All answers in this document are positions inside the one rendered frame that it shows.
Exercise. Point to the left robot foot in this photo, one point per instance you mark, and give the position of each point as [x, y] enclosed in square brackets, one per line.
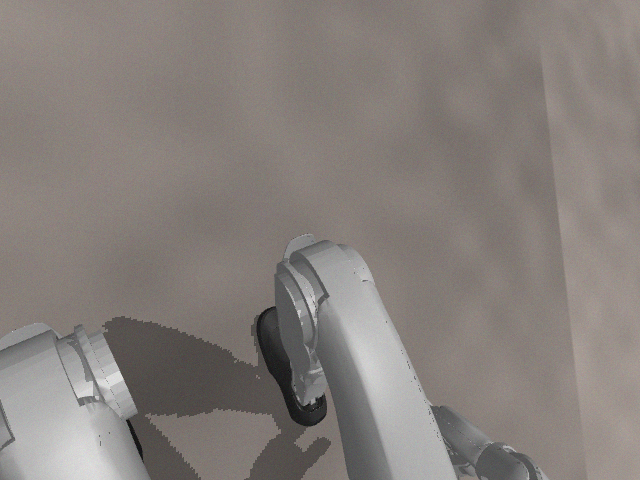
[135, 439]

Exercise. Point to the right robot arm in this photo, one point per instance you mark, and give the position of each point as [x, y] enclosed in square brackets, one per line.
[499, 461]

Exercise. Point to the right robot hand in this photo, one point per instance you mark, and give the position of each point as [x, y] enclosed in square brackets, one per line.
[462, 437]

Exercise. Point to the right robot foot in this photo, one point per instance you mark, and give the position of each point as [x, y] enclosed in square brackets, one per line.
[278, 365]

